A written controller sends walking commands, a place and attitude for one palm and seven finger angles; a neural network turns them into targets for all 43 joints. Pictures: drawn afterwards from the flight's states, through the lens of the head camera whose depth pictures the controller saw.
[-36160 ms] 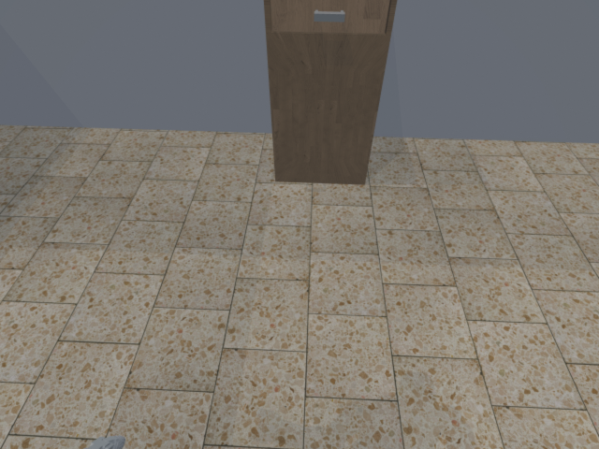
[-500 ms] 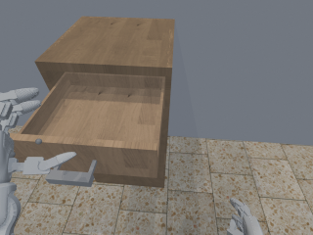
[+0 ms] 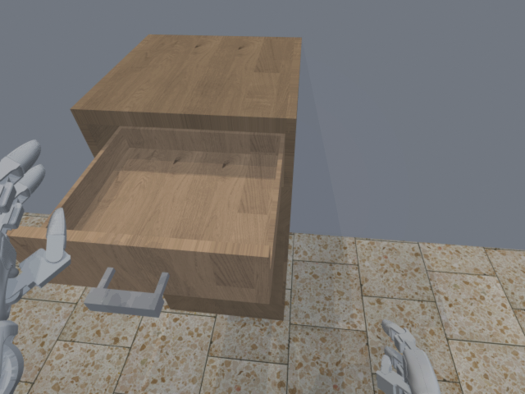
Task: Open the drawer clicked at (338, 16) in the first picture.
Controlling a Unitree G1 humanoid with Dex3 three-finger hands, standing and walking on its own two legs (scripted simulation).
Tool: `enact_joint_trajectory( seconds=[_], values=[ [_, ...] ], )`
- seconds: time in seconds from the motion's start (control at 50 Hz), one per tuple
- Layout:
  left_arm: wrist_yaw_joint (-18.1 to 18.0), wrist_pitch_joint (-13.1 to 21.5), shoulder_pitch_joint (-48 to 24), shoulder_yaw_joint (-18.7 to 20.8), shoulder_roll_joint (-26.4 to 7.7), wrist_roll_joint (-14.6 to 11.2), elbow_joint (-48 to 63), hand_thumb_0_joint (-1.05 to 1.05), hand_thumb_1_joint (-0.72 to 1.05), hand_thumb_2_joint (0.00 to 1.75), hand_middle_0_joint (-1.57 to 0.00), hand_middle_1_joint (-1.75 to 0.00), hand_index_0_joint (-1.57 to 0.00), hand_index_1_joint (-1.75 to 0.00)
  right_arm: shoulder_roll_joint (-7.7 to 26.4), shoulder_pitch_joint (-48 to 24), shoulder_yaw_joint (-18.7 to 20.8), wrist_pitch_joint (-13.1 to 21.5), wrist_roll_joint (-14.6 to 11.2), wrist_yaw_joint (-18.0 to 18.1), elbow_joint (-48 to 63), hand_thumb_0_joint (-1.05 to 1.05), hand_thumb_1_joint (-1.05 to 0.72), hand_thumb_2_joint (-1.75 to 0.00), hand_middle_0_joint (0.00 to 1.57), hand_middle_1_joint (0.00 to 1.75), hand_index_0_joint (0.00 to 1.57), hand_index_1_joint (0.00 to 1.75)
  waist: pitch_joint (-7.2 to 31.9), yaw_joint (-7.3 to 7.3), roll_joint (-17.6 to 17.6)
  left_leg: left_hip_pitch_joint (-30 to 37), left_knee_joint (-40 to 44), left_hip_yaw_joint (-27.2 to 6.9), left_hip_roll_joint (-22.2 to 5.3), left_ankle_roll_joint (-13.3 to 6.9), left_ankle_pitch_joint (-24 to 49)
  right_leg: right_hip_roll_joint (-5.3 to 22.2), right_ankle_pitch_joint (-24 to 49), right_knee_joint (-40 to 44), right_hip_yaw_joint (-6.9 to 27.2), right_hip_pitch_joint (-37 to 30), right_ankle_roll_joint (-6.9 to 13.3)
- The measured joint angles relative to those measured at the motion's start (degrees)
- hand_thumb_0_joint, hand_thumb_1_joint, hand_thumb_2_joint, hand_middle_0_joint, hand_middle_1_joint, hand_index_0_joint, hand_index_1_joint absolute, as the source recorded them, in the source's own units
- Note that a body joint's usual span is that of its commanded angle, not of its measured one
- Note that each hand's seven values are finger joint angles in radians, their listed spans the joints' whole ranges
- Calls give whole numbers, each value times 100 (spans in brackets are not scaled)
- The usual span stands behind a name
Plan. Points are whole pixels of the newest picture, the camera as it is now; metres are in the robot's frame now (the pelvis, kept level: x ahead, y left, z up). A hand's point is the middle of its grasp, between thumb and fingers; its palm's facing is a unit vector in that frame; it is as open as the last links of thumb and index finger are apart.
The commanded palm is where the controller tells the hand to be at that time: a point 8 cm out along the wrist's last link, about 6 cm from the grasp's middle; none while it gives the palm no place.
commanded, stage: draw the hand back to the body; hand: left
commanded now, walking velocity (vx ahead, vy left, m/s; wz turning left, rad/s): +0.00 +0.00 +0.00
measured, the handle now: (130, 289) +0.24 +0.25 +0.04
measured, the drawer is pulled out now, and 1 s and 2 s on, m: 0.30 0.30 0.30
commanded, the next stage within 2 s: step back with the hand held close in 0.12 s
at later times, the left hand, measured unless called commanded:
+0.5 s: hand (71, 267) +0.18 +0.23 +0.20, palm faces +0.38 -0.79 -0.48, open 7.4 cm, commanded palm +0.11 +0.28 +0.23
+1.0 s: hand out of the picture +0.08 +0.24 +0.21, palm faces +0.49 -0.80 -0.35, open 7.4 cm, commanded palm +0.01 +0.29 +0.23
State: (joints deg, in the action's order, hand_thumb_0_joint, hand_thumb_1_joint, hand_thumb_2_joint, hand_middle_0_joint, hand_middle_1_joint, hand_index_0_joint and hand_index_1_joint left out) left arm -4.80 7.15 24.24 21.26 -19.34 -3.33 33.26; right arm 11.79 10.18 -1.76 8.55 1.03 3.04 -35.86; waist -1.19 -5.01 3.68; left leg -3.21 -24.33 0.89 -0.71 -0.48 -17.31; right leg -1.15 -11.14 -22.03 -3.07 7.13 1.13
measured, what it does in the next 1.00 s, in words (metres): shifts its weight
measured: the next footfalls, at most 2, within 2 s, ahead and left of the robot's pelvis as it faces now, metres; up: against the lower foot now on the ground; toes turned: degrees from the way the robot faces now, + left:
right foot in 1.18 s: -0.12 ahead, -0.12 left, +0.00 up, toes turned -5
left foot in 1.42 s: -0.16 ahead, +0.12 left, +0.00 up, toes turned +0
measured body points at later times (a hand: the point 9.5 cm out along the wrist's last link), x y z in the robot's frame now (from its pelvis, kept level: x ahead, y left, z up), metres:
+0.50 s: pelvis -0.03 +0.00 -0.01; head -0.02 +0.00 +0.44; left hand +0.15 +0.27 +0.23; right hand +0.14 -0.25 -0.08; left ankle -0.04 +0.11 -0.74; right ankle +0.01 -0.11 -0.74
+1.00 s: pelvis -0.12 +0.01 -0.02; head -0.14 +0.03 +0.42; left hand +0.04 +0.28 +0.23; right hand +0.02 -0.24 -0.10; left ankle -0.08 +0.11 -0.74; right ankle -0.01 -0.11 -0.73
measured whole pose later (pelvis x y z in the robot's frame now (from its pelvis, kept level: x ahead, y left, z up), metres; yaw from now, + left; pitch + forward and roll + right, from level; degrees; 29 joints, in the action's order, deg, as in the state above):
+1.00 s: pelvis -0.12 +0.01 -0.02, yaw -1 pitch -1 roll -1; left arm -10.2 13.8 26.8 25.5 -20.9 0.4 37.9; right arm 12.2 15.7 -0.4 4.5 3.0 4.3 -33.7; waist 2.6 2.0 -0.7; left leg -22.0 -40.0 1.4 -0.5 -1.7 -16.1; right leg -1.4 -18.3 -41.6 -0.8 29.5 0.5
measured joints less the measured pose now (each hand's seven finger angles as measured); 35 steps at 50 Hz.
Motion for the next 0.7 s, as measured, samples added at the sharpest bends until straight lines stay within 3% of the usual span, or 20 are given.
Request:
enact_joint_trajectory(
  seconds=[0.26,0.34,0.52,0.6,0.7],
  values=[
    [2,72,-20,81,-64,-5,-41,1,88,90,-21,-31,-21,-31,21,68,6,-67,-49,-24,30,1,-90,-90,21,29,21,30,1,49,31,-57,-45,-5,-33,37,38,-30,37,-37,-10,56,44],
    [-89,325,132,385,-142,128,-33,1,89,90,-21,-31,-21,-31,78,68,16,-262,-18,-3,259,1,-90,-90,21,30,21,30,130,251,42,-548,-296,-31,-82,33,4,-74,119,-61,-40,438,55],
    [-265,420,815,322,-326,241,521,1,89,90,-21,-30,-21,-30,193,236,306,-574,-26,92,533,1,-90,-90,21,29,21,30,204,652,-295,-1202,-678,89,39,-43,1,59,93,-569,77,1183,-19],
    [-325,478,978,488,-544,227,703,1,89,90,-22,-30,-22,-30,139,389,334,-546,3,108,582,1,-90,-90,21,29,20,30,231,707,-506,-1378,-853,140,88,-73,10,112,85,-811,127,1401,-42],
    [-436,614,853,655,-571,256,775,2,89,90,-22,-30,-22,-30,16,555,260,-345,98,125,551,1,-90,-90,20,29,20,30,299,658,-688,-1572,-1115,209,133,-103,11,160,42,-1193,198,1670,-52]
  ],
)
